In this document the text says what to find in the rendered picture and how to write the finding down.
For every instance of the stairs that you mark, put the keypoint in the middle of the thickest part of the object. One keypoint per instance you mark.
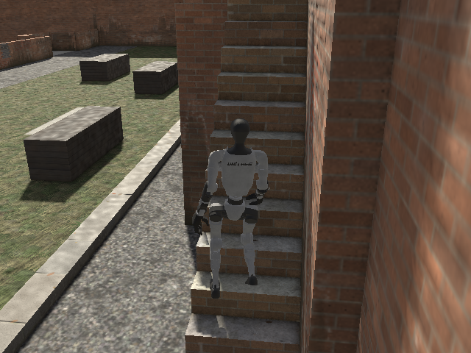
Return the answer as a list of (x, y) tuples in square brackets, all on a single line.
[(262, 80)]

